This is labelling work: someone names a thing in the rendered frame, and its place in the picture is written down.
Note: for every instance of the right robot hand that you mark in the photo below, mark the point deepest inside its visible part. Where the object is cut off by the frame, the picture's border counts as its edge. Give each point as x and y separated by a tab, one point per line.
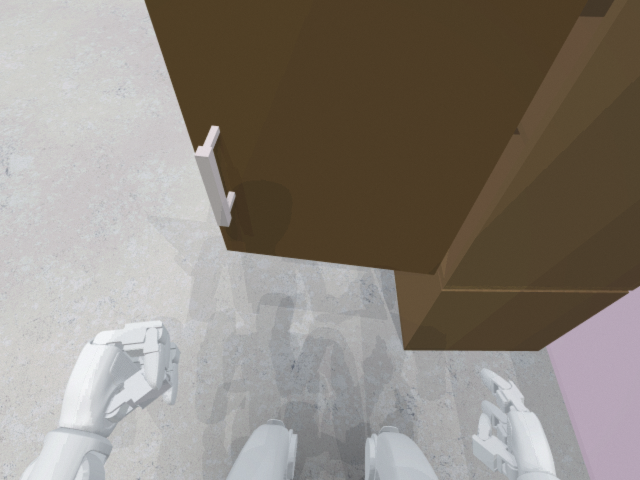
522	446

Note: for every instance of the left robot hand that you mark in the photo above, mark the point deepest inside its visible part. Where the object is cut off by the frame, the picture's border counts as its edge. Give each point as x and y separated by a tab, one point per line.
137	357

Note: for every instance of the handle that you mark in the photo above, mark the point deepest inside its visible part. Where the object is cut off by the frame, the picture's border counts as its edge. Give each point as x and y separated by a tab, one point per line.
212	181

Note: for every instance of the robot right thigh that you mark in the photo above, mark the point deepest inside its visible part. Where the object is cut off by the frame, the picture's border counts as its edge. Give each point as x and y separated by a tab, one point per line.
394	456

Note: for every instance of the left robot forearm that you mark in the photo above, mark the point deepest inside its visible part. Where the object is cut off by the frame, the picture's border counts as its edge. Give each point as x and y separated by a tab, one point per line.
70	454

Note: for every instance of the right robot shin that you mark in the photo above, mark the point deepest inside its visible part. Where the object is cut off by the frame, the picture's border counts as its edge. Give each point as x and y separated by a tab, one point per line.
389	429

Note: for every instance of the cupboard door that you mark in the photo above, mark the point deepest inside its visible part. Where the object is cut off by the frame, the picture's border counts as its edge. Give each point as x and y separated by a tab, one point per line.
357	132

